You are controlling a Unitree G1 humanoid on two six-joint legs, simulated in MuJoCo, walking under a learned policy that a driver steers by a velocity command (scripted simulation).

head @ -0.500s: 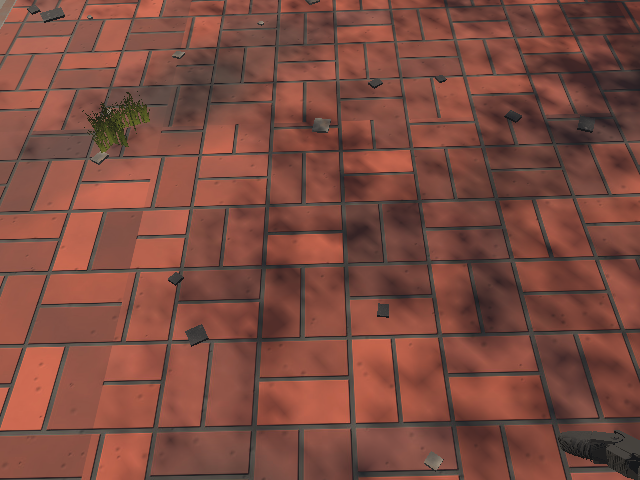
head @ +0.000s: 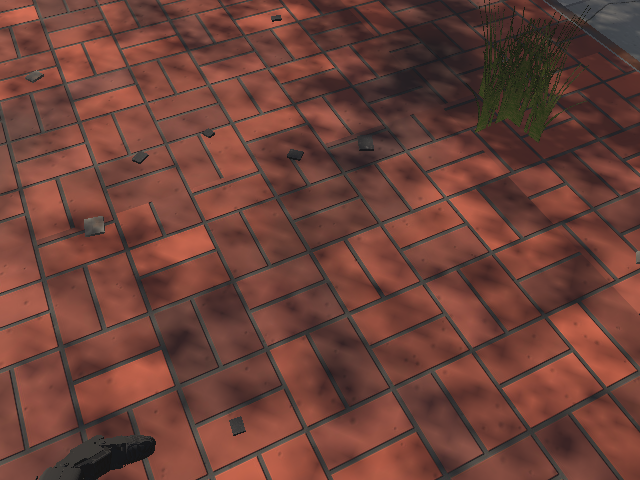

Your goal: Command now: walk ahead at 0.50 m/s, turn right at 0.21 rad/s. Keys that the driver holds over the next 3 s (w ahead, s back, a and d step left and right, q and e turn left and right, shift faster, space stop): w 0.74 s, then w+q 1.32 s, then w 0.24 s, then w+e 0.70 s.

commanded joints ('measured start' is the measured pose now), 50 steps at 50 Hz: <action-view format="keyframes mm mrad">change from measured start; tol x32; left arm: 1 -48 93 29 -91 4 -21 -8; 4 391 257 98 21 17 -7 25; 31 449 21 1 166 22 -31 46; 50 -126 85 17 48 6 -72 21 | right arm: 1 -20 -207 -45 -30 16 6 -7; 25 -419 -68 19 -187 -9 -19 39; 31 61 -296 -61 -61 -21 -14 26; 50 16 -159 -29 -30 5 7 -22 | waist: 1 74 134 15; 5 176 -234 -411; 24 175 -20 47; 31 49 344 -395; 50 28 111 15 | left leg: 1 16 277 -120 27 685 167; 3 -94 210 -42 340 858 113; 5 -680 -24 -130 979 -261 22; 6 -779 21 -250 1073 -258 31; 26 -668 65 -185 275 322 50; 29 -309 -7 -114 246 274 113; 31 331 369 -783 175 72 345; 38 -201 215 -453 -67 227 256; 50 -175 178 -382 -25 259 216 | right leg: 1 80 52 -58 -78 -77 -48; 3 491 100 -85 -135 3 -102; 5 1020 -323 670 -233 -115 -328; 13 447 -151 199 -466 139 -241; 29 624 -114 19 -110 492 -96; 31 21 138 -15 548 -406 17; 33 -167 56 103 671 -428 -10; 50 76 29 41 -124 135 69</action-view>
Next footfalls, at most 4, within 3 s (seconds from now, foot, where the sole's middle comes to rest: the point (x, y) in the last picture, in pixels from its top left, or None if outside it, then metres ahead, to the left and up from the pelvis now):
0.06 right None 0.21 -0.13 -0.77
0.58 left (252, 459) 0.51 0.11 -0.77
1.10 right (346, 331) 0.79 -0.12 -0.77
1.62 left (202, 279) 0.97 0.22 -0.77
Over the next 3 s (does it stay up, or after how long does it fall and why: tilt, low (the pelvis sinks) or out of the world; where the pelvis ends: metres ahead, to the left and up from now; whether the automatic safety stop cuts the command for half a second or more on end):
stays up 1.45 0.50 0.00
